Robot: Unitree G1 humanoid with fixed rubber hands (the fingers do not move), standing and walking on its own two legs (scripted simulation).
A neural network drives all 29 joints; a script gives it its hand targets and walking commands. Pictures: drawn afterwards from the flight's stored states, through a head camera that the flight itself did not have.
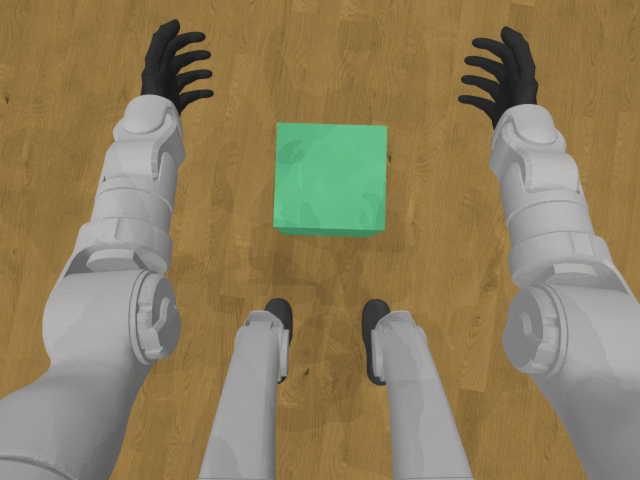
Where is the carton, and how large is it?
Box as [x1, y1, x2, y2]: [273, 123, 386, 236]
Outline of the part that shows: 277,123 273,226 285,234 369,236 384,230 386,126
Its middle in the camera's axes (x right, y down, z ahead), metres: +0.02 -0.10 +0.85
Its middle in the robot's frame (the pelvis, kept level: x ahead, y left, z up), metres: +0.50 +0.00 -0.51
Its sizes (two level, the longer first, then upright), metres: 0.210 0.200 0.250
